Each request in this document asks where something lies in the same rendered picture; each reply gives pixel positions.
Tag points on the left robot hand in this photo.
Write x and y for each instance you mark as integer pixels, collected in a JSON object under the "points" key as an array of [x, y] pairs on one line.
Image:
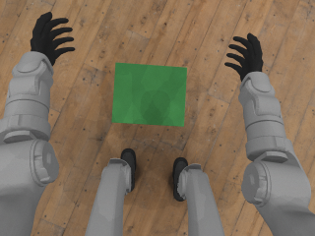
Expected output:
{"points": [[43, 35]]}

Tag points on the carton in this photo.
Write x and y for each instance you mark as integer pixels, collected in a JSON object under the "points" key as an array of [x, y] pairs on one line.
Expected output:
{"points": [[149, 94]]}

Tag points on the robot right forearm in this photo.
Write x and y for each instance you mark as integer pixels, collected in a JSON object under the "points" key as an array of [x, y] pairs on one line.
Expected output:
{"points": [[264, 123]]}

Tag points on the right robot thigh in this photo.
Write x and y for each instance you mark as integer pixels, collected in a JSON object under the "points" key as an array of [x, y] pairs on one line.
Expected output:
{"points": [[203, 214]]}

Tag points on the left robot thigh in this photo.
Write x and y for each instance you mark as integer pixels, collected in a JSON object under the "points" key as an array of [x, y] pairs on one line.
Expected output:
{"points": [[106, 217]]}

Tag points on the right robot hand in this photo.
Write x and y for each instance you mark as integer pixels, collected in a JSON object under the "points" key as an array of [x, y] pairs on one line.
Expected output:
{"points": [[252, 61]]}

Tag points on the robot thigh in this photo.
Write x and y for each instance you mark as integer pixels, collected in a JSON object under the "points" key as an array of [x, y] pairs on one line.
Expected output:
{"points": [[106, 217], [203, 214]]}

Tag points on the robot right upper arm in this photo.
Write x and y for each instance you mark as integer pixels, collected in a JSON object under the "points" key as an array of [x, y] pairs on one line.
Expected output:
{"points": [[281, 194]]}

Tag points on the robot left forearm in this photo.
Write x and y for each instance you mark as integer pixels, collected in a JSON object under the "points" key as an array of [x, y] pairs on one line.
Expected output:
{"points": [[28, 100]]}

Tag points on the robot left upper arm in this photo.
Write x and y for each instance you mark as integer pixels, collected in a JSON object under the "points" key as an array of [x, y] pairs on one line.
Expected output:
{"points": [[26, 168]]}

